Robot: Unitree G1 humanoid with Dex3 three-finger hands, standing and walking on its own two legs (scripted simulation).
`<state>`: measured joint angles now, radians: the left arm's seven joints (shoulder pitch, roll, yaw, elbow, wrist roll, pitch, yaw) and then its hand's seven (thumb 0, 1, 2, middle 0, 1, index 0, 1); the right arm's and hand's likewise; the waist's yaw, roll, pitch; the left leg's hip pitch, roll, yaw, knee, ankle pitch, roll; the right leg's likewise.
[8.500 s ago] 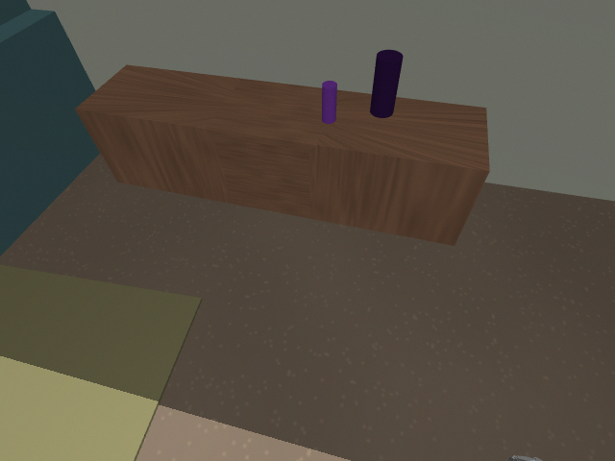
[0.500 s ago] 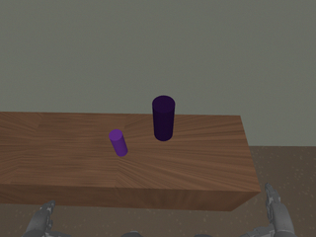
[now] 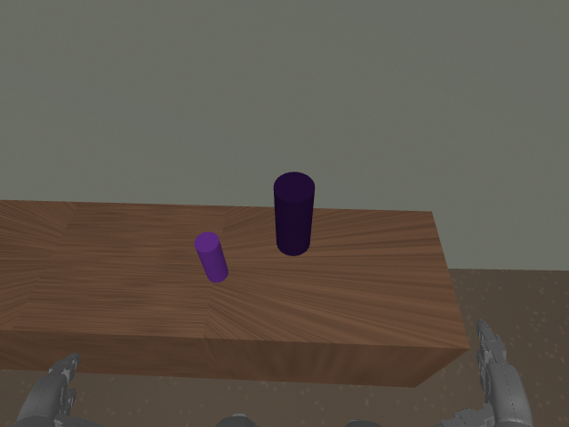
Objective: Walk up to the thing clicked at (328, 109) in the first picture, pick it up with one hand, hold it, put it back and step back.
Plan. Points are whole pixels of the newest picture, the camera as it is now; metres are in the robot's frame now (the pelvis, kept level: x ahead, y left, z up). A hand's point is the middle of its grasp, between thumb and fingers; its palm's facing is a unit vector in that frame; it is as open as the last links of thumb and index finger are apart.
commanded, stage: go down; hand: left
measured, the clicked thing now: (212, 258) +0.50 +0.18 -0.23
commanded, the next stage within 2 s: approach in 1.32 s
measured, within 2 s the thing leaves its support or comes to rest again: neither
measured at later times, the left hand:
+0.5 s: hand (64, 296) +0.30 +0.33 +0.01, palm faces +0.14 -0.98 -0.17, open 17.6 cm
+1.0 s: hand (55, 252) +0.36 +0.36 +0.03, palm faces +0.13 -0.99 -0.09, open 17.5 cm
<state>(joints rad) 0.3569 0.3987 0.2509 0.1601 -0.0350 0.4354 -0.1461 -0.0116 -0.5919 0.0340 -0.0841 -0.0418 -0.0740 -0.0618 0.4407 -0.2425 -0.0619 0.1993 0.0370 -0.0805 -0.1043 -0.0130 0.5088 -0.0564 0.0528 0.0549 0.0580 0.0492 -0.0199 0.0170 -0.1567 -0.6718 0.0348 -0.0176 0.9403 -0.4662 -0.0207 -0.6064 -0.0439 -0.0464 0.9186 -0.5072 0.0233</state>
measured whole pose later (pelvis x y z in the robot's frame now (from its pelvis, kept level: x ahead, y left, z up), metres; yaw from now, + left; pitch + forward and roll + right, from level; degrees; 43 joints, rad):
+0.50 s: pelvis -0.02 +0.01 +0.00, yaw -1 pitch +11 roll -1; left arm -0.23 0.62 0.44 0.77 -0.10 0.14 -0.38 -0.01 -0.59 0.01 -0.07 -0.02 -0.07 -0.02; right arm 0.40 -0.27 -0.04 0.29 0.04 -0.16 -0.11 -0.01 0.53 -0.05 0.05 0.06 0.06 0.05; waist -0.06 0.00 -0.11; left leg -0.70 0.04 0.00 0.93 -0.43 -0.01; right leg -0.64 -0.03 -0.03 0.90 -0.46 0.03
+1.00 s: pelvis -0.02 +0.01 +0.00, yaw -2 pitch +15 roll -2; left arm -0.46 0.75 0.55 1.07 -0.12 -0.12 -0.50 -0.02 -0.54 0.01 -0.05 -0.01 -0.06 -0.01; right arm 0.34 -0.27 0.01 0.33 0.01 -0.17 -0.07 -0.01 0.54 -0.05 0.05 0.06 0.06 0.05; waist -0.09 -0.01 -0.12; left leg -0.79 0.06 0.00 0.96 -0.44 0.00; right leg -0.72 -0.02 -0.03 0.90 -0.45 0.03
